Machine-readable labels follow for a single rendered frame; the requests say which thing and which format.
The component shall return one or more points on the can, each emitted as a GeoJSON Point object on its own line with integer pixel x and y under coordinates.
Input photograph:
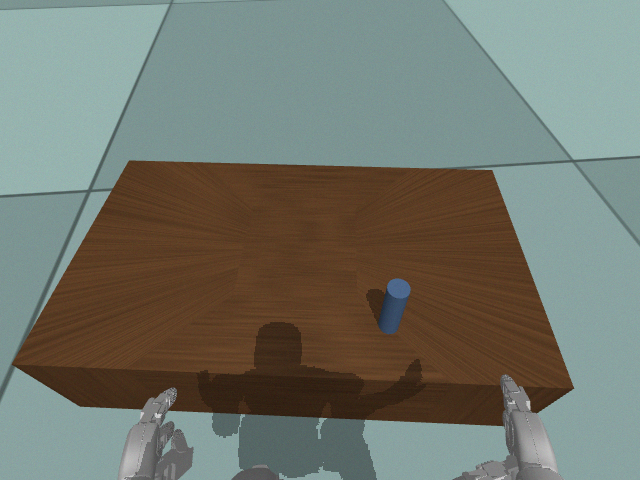
{"type": "Point", "coordinates": [394, 303]}

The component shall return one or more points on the left robot hand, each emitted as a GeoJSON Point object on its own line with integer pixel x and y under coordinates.
{"type": "Point", "coordinates": [146, 441]}

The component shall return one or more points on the right robot hand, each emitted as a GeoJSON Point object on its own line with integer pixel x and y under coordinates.
{"type": "Point", "coordinates": [526, 438]}

